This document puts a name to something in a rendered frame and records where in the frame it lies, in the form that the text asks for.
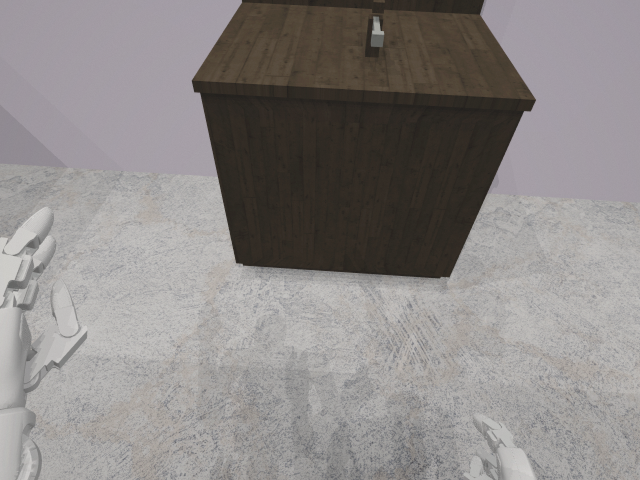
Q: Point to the counter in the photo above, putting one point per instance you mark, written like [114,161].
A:
[333,155]

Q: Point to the tap lever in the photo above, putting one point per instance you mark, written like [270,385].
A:
[377,37]

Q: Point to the robot left hand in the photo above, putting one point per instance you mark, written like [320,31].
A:
[22,261]

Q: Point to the left robot forearm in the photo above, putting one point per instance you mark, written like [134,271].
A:
[20,457]

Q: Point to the robot right hand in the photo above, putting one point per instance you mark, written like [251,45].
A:
[511,463]

